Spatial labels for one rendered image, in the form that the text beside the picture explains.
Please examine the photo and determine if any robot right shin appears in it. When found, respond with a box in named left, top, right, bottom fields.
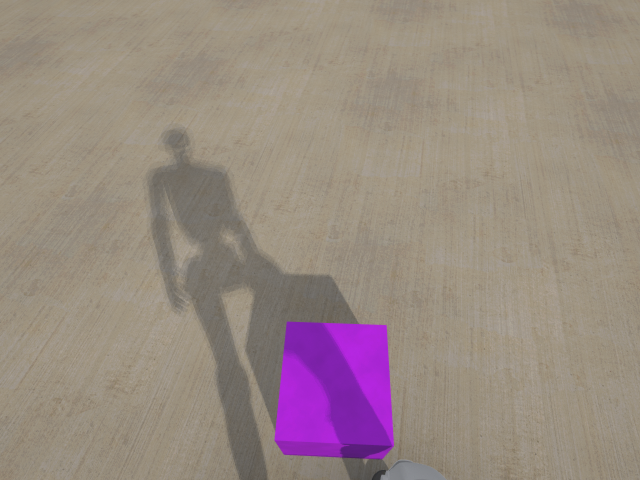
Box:
left=388, top=460, right=413, bottom=471

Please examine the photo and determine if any carton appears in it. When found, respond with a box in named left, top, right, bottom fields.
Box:
left=274, top=322, right=394, bottom=459

